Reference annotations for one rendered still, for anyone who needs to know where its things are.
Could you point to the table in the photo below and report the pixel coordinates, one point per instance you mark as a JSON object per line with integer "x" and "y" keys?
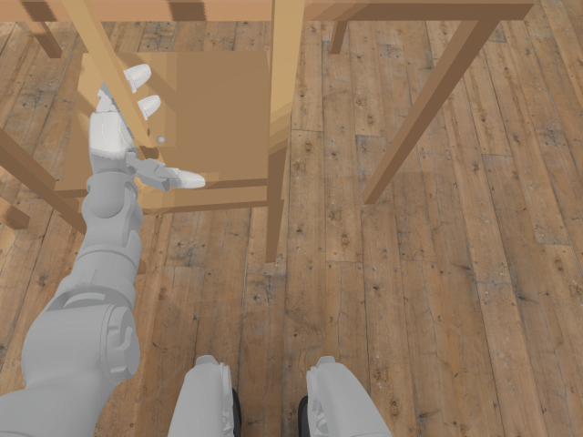
{"x": 479, "y": 18}

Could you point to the left robot upper arm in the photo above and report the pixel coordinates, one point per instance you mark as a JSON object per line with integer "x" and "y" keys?
{"x": 75, "y": 358}

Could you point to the right robot shin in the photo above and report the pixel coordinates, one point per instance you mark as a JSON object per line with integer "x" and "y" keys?
{"x": 317, "y": 423}

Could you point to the chair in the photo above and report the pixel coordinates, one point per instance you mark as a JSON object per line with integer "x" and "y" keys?
{"x": 222, "y": 114}

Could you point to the left robot forearm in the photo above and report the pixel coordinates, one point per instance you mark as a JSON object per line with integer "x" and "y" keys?
{"x": 107, "y": 262}

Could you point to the right robot thigh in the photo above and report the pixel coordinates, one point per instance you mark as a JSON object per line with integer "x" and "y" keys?
{"x": 348, "y": 409}

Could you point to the left robot hand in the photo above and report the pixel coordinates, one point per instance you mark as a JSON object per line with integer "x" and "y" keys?
{"x": 110, "y": 138}

